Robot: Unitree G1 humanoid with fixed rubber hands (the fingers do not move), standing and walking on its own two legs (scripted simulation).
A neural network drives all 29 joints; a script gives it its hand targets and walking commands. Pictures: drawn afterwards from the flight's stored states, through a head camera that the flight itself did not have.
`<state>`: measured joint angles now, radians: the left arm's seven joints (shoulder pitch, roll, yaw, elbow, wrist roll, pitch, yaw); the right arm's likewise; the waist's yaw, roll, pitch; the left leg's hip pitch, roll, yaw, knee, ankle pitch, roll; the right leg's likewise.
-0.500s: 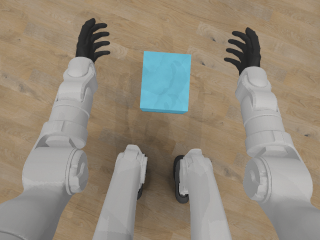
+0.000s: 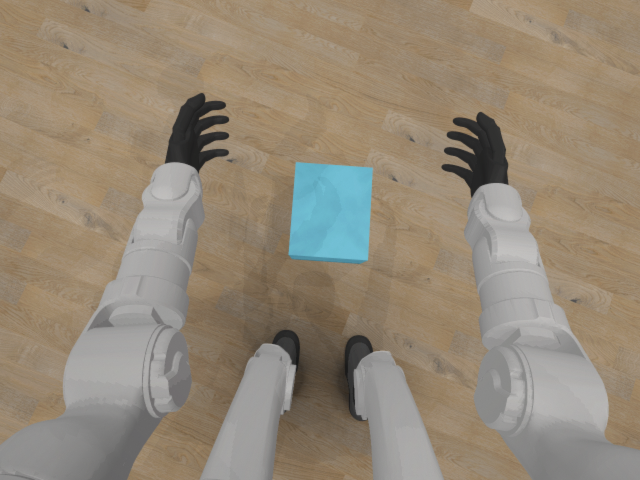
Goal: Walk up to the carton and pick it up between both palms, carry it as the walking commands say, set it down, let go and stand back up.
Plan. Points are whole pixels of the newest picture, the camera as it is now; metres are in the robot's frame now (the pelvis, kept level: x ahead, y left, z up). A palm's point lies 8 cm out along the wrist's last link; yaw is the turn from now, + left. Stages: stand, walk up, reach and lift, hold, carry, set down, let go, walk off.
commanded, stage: let go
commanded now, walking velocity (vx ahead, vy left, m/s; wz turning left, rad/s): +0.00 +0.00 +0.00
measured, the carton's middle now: (330, 216) +0.49 +0.00 -0.60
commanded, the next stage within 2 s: stand in 1.18 s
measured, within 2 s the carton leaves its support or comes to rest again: neither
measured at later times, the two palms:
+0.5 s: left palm (111, 276) +0.32 +0.22 -0.02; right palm (567, 299) +0.32 -0.22 -0.02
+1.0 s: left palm (46, 382) +0.24 +0.23 +0.04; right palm (639, 410) +0.24 -0.24 +0.04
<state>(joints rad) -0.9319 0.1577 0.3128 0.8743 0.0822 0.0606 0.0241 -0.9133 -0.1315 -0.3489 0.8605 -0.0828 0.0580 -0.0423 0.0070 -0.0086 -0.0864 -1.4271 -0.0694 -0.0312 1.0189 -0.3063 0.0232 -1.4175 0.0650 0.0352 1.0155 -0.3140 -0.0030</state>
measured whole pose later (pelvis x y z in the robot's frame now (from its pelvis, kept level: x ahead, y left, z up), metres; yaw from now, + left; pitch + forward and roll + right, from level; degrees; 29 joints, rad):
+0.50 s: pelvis +0.05 +0.00 +0.07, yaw +0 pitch +23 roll +0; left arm -0.15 0.16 0.13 0.56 0.05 0.01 -0.03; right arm -0.14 -0.17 -0.12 0.57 -0.05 0.01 0.03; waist 0.01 0.00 -0.07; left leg -0.80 -0.06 -0.05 0.68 -0.28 0.02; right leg -0.79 0.06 0.05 0.67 -0.28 -0.02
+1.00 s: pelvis +0.08 -0.01 +0.10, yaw +0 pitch -4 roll +0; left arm 0.22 0.22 0.04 0.43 0.00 0.12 -0.08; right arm 0.22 -0.20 -0.04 0.44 -0.01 0.12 0.07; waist 0.01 0.00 0.08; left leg -0.11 -0.05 -0.05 0.45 -0.27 0.02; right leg -0.11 0.05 0.05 0.45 -0.28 -0.03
